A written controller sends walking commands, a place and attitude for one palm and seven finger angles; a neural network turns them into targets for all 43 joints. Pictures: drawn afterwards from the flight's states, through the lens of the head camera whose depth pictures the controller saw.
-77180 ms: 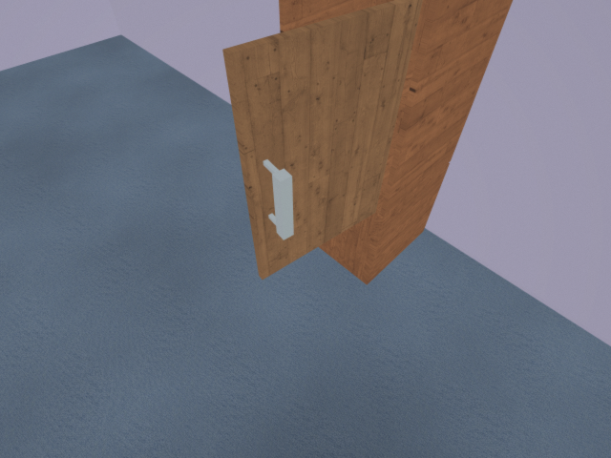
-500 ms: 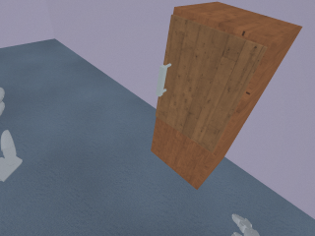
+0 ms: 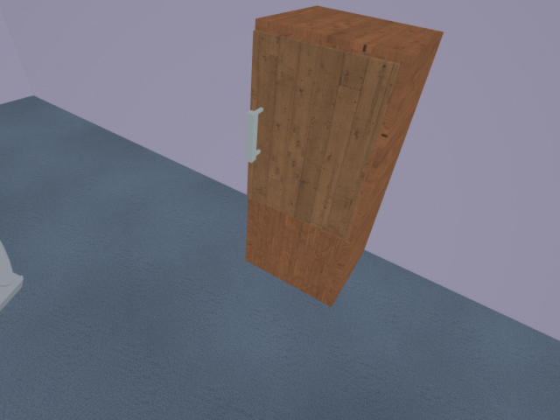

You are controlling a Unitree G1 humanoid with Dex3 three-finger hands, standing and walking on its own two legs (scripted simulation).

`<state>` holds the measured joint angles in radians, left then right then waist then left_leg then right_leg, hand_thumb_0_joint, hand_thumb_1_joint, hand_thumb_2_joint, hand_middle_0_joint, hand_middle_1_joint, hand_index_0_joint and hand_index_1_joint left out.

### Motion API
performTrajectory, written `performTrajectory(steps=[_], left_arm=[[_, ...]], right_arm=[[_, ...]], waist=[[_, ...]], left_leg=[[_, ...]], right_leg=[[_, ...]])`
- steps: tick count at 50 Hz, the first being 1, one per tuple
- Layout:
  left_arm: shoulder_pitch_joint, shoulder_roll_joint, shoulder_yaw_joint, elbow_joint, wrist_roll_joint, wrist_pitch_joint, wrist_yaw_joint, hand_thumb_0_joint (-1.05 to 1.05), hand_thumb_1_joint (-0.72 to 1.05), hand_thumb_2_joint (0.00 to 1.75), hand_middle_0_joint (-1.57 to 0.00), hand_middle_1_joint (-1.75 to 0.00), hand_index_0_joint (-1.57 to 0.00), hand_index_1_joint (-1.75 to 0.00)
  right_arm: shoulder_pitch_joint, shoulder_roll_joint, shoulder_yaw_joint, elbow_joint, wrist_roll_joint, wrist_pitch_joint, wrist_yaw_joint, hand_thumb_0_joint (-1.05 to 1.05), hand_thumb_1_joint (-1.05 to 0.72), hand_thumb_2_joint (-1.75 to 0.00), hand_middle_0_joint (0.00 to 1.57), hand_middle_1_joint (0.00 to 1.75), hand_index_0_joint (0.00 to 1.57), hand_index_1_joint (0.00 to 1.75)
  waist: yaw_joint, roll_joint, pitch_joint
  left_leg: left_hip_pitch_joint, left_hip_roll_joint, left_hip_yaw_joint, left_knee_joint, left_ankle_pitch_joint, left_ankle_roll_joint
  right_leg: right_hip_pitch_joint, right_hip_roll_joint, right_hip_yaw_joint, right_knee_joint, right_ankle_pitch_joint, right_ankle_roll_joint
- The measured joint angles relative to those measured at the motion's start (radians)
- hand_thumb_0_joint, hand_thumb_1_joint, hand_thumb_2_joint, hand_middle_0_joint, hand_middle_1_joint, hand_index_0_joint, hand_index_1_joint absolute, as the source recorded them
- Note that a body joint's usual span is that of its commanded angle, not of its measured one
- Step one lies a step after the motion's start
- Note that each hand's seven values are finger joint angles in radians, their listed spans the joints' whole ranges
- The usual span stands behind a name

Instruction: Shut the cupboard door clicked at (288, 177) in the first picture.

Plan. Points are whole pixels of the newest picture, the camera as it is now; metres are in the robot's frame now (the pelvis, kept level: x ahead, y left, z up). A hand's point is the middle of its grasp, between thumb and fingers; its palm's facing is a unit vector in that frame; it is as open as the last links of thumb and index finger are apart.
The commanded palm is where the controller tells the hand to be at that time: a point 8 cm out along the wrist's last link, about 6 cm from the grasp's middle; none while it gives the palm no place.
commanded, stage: stop stepping back and stand still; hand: left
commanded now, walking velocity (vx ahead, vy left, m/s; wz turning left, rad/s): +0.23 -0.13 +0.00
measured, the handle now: (255, 134) +0.98 +0.13 -0.04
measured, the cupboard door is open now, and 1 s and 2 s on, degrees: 3 3 3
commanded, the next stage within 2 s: let the arm hang, fingers relaxed in 0.86 s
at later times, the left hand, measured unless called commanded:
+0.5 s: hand (51, 262) +0.23 +0.29 +0.16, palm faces +0.42 -0.73 -0.54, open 7.4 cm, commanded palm +0.17 +0.32 +0.18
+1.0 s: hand (82, 269) +0.26 +0.28 +0.12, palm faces +0.33 -0.81 -0.48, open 7.4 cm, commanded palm none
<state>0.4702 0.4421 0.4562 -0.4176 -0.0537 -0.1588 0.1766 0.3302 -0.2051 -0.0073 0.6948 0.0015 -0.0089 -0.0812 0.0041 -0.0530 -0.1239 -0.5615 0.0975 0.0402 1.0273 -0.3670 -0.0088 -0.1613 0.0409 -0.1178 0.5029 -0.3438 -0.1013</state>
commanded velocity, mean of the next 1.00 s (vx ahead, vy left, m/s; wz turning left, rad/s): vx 0.01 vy -0.06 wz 0.00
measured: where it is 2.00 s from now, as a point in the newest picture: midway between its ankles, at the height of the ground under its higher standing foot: outside the picture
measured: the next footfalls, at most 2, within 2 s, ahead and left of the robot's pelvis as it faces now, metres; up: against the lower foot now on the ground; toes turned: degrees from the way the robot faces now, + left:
left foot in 0.12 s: +0.08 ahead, +0.15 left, +0.00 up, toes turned +6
right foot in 0.42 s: +0.06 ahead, -0.08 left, +0.00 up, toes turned -5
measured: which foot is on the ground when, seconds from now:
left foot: up 0.00-0.10, down 0.12-1.00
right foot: down 0.00-0.12, up 0.14-0.40, down 0.42-1.00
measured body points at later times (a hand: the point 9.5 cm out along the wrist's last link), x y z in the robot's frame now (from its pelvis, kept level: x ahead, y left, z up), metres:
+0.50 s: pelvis +0.03 +0.02 +0.00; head +0.06 +0.01 +0.45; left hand +0.21 +0.33 +0.19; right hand +0.18 -0.19 -0.11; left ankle +0.02 +0.16 -0.73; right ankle +0.02 -0.07 -0.73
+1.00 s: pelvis +0.05 +0.02 +0.00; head +0.06 +0.02 +0.45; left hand +0.24 +0.32 +0.15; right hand +0.22 -0.22 -0.09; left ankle +0.05 +0.14 -0.73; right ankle +0.02 -0.07 -0.73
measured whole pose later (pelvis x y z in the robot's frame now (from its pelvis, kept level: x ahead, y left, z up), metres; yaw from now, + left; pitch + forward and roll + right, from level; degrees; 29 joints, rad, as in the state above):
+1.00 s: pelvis +0.05 +0.02 +0.00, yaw +1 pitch +2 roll -1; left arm 0.49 0.41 0.30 -0.33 -0.02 -0.16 0.13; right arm 0.20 -0.23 -0.01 0.63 0.02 -0.06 -0.04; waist -0.01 0.02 -0.01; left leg -0.30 0.05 0.06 0.57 -0.29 -0.01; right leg -0.23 -0.01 -0.12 0.54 -0.32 -0.02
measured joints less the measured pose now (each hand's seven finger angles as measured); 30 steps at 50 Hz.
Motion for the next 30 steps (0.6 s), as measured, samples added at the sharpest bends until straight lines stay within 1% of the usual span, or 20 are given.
performTrajectory(steps=[3,5,6,7,9,10,12,14,16,19,21,22,23,24,26,28,29,30], left_arm=[[-0.039,-0.074,-0.052,0.024,0.008,0.017,0.016,0.01,0.89,0.9,-0.21,-0.3,-0.2,-0.31],[-0.044,-0.096,-0.093,-0.007,0.011,0.019,0.017,0.01,0.89,0.9,-0.21,-0.3,-0.2,-0.31],[-0.04,-0.094,-0.103,-0.035,0.009,0.017,0.015,0.02,0.89,0.9,-0.21,-0.3,-0.2,-0.31],[-0.033,-0.081,-0.099,-0.058,0.007,0.013,0.013,0.02,0.89,0.9,-0.21,-0.3,-0.2,-0.31],[-0.005,-0.038,-0.07,-0.094,0.007,-0.003,0.003,0.02,0.89,0.9,-0.21,-0.3,-0.2,-0.31],[0.012,-0.009,-0.05,-0.11,0.006,-0.009,-0.005,0.02,0.89,0.9,-0.21,-0.3,-0.2,-0.31],[0.042,0.04,-0.01,-0.146,0.006,-0.017,-0.016,0.02,0.89,0.9,-0.21,-0.3,-0.2,-0.31],[0.071,0.069,0.024,-0.182,0.004,-0.032,-0.019,0.02,0.89,0.9,-0.21,-0.3,-0.2,-0.31],[0.1,0.079,0.05,-0.203,0.002,-0.048,-0.019,0.02,0.89,0.9,-0.21,-0.3,-0.21,-0.31],[0.13,0.074,0.062,-0.184,-0.004,-0.05,-0.019,0.02,0.89,0.9,-0.21,-0.3,-0.21,-0.31],[0.134,0.07,0.058,-0.147,-0.005,-0.037,-0.018,0.01,0.89,0.9,-0.21,-0.3,-0.2,-0.31],[0.125,0.058,0.048,-0.121,-0.002,-0.03,-0.018,0.01,0.89,0.9,-0.21,-0.3,-0.2,-0.31],[0.112,0.035,0.029,-0.093,0.0,-0.021,-0.017,0.01,0.89,0.9,-0.21,-0.3,-0.21,-0.31],[0.1,0.013,0.009,-0.068,0.001,-0.01,-0.014,0.01,0.89,0.9,-0.21,-0.3,-0.21,-0.31],[0.083,-0.023,-0.031,-0.04,0.0,0.01,-0.009,0.01,0.89,0.9,-0.21,-0.3,-0.21,-0.31],[0.081,-0.048,-0.063,-0.044,0.004,0.021,-0.006,0.01,0.89,0.9,-0.21,-0.3,-0.21,-0.31],[0.088,-0.055,-0.072,-0.057,0.006,0.02,-0.005,0.02,0.89,0.9,-0.21,-0.3,-0.21,-0.31],[0.099,-0.057,-0.076,-0.077,0.008,0.016,-0.004,0.02,0.89,0.9,-0.21,-0.3,-0.21,-0.31]], right_arm=[[0.026,-0.028,-0.007,0.002,-0.005,-0.024,-0.019,0.01,-0.9,-0.9,0.21,0.3,0.2,0.3],[0.03,-0.043,-0.01,-0.005,-0.009,-0.042,-0.03,0.01,-0.9,-0.9,0.21,0.3,0.2,0.3],[0.022,-0.044,-0.012,-0.011,-0.01,-0.05,-0.034,0.01,-0.9,-0.9,0.21,0.3,0.2,0.3],[0.003,-0.034,-0.012,-0.014,-0.01,-0.054,-0.036,0.01,-0.9,-0.9,0.21,0.3,0.2,0.3],[-0.035,0.003,-0.005,-0.026,-0.015,-0.063,-0.033,0.01,-0.9,-0.9,0.21,0.3,0.2,0.3],[-0.046,0.023,0.002,-0.033,-0.018,-0.069,-0.027,0.01,-0.9,-0.9,0.2,0.3,0.2,0.3],[-0.057,0.057,0.015,-0.048,-0.02,-0.082,-0.008,0.01,-0.9,-0.9,0.2,0.3,0.2,0.3],[-0.061,0.078,0.026,-0.058,-0.021,-0.09,0.009,0.01,-0.9,-0.9,0.21,0.3,0.2,0.3],[-0.064,0.086,0.035,-0.067,-0.02,-0.088,0.022,0.01,-0.9,-0.9,0.21,0.3,0.2,0.3],[-0.069,0.086,0.042,-0.081,-0.011,-0.078,0.03,0.01,-0.9,-0.9,0.21,0.3,0.2,0.3],[-0.074,0.085,0.044,-0.088,-0.005,-0.07,0.03,0.01,-0.9,-0.9,0.21,0.3,0.21,0.3],[-0.081,0.079,0.044,-0.086,-0.003,-0.067,0.03,0.01,-0.9,-0.9,0.21,0.3,0.21,0.3],[-0.093,0.067,0.041,-0.079,0.0,-0.061,0.03,0.01,-0.9,-0.9,0.21,0.3,0.21,0.3],[-0.103,0.056,0.036,-0.073,0.001,-0.057,0.029,0.01,-0.9,-0.9,0.21,0.3,0.21,0.3],[-0.115,0.036,0.024,-0.063,0.01,-0.049,0.027,0.01,-0.9,-0.9,0.21,0.3,0.21,0.3],[-0.122,0.017,0.013,-0.056,0.016,-0.038,0.022,0.01,-0.9,-0.9,0.21,0.3,0.21,0.3],[-0.124,0.009,0.01,-0.056,0.016,-0.033,0.017,0.01,-0.9,-0.9,0.21,0.3,0.21,0.3],[-0.125,0.001,0.008,-0.06,0.015,-0.03,0.013,0.01,-0.9,-0.9,0.21,0.3,0.2,0.3]], waist=[[-0.01,0.008,0.009],[-0.021,0.014,0.031],[-0.028,0.01,0.048],[-0.034,-0.008,0.072],[-0.04,-0.036,0.117],[-0.047,-0.043,0.131],[-0.052,-0.04,0.148],[-0.044,-0.019,0.154],[-0.031,0.011,0.153],[-0.015,0.052,0.147],[-0.007,0.057,0.142],[-0.003,0.066,0.142],[-0.005,0.086,0.146],[-0.01,0.101,0.148],[-0.014,0.104,0.149],[-0.011,0.085,0.148],[-0.013,0.074,0.148],[-0.015,0.063,0.148]], left_leg=[[0.118,0.02,0.016,-0.177,-0.024,0.014],[0.214,0.021,0.034,-0.327,-0.015,0.018],[0.238,0.013,0.037,-0.382,0.029,0.015],[0.234,0.0,0.047,-0.372,0.058,0.006],[0.243,-0.009,0.07,-0.366,0.062,-0.002],[0.25,-0.01,0.073,-0.382,0.066,-0.003],[0.263,-0.005,0.07,-0.427,0.087,-0.004],[0.274,0.008,0.069,-0.47,0.107,-0.006],[0.278,0.023,0.07,-0.495,0.116,-0.011],[0.275,0.037,0.075,-0.494,0.104,-0.021],[0.264,0.033,0.079,-0.464,0.08,-0.03],[0.257,0.035,0.079,-0.442,0.065,-0.034],[0.253,0.045,0.071,-0.425,0.052,-0.037],[0.25,0.049,0.062,-0.415,0.045,-0.035],[0.234,0.03,0.035,-0.368,0.034,-0.019],[0.221,-0.006,0.015,-0.309,-0.029,-0.006],[0.221,-0.021,0.013,-0.308,-0.041,0.0],[0.227,-0.032,0.013,-0.333,-0.026,0.005]], right_leg=[[-0.006,-0.029,-0.015,0.017,-0.005,0.023],[-0.026,-0.046,-0.029,0.068,-0.032,0.04],[-0.049,-0.057,-0.028,0.117,-0.058,0.047],[-0.079,-0.066,-0.003,0.183,-0.103,0.052],[-0.151,-0.051,0.051,0.331,-0.15,0.063],[-0.185,-0.042,0.059,0.383,-0.144,0.069],[-0.231,-0.032,0.053,0.417,-0.094,0.081],[-0.247,-0.03,0.038,0.368,-0.046,0.091],[-0.236,-0.031,0.025,0.28,-0.01,0.099],[-0.178,-0.033,0.011,0.129,0.05,0.111],[-0.121,-0.036,0.012,0.03,0.081,0.114],[-0.106,-0.031,0.013,0.007,0.068,0.09],[-0.103,-0.021,0.006,0.011,0.057,0.073],[-0.102,-0.018,-0.002,0.021,0.048,0.063],[-0.104,-0.026,-0.008,0.044,0.029,0.055],[-0.098,-0.039,-0.003,0.057,0.014,0.054],[-0.093,-0.044,-0.002,0.06,0.008,0.054],[-0.087,-0.047,-0.003,0.065,0.001,0.055]])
